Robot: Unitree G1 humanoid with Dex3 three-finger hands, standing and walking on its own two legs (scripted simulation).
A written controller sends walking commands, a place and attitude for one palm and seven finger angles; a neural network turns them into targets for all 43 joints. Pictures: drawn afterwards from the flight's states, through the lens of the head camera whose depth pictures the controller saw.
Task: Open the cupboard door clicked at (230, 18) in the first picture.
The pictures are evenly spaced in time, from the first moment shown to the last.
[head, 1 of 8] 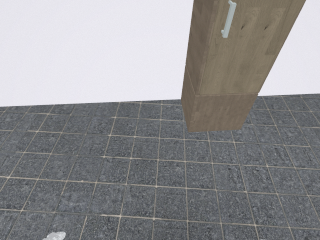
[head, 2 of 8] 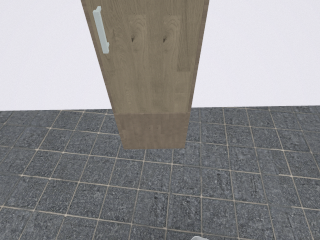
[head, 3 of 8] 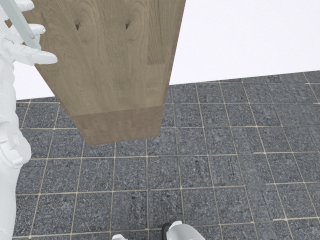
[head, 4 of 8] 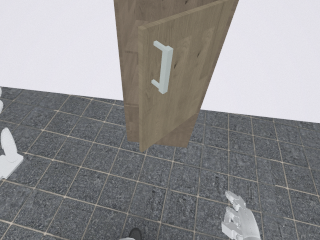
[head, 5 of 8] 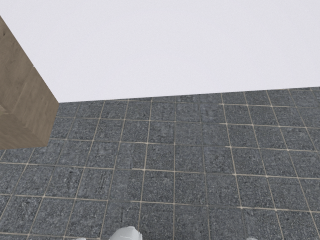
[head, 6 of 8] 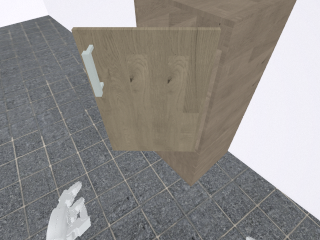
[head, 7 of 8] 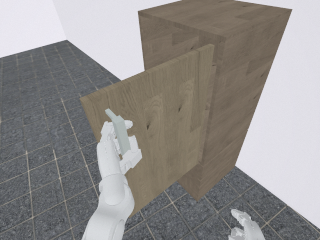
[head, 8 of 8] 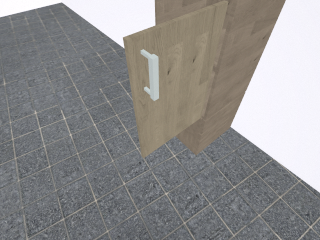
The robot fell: no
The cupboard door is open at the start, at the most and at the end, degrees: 0 90 90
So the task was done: yes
